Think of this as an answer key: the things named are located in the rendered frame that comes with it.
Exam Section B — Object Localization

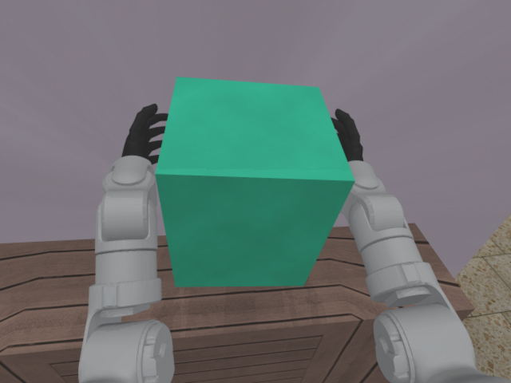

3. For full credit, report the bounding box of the left robot hand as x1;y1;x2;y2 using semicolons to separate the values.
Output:
121;104;168;165

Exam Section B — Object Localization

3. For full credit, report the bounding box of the robot left upper arm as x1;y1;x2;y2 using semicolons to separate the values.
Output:
80;319;175;383

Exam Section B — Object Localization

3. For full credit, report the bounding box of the carton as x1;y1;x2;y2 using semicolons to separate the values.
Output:
155;77;355;287

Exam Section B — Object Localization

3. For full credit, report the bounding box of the robot right forearm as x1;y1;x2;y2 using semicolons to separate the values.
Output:
340;160;475;364

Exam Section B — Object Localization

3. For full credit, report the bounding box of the robot right upper arm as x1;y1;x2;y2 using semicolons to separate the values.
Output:
374;302;511;383

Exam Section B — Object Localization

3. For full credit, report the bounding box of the right robot hand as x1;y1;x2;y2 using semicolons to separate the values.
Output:
331;109;363;162

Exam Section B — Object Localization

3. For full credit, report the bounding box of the pedestal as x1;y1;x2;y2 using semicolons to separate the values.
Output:
0;223;475;383

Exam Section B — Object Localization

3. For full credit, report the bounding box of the robot left forearm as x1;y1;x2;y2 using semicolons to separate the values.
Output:
78;156;162;383

